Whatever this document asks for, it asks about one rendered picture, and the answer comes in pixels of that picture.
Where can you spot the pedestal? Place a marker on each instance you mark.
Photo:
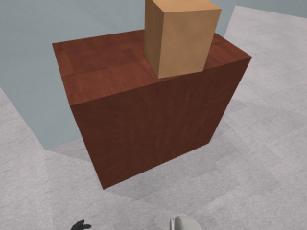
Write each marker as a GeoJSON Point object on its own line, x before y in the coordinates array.
{"type": "Point", "coordinates": [132, 121]}

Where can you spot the robot right thigh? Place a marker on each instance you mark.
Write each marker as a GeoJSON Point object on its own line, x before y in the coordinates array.
{"type": "Point", "coordinates": [183, 222]}

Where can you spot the carton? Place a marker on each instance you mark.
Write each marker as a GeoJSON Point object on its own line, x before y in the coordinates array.
{"type": "Point", "coordinates": [178, 35]}

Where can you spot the left robot hand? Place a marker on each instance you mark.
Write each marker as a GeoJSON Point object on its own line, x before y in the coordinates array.
{"type": "Point", "coordinates": [80, 225]}

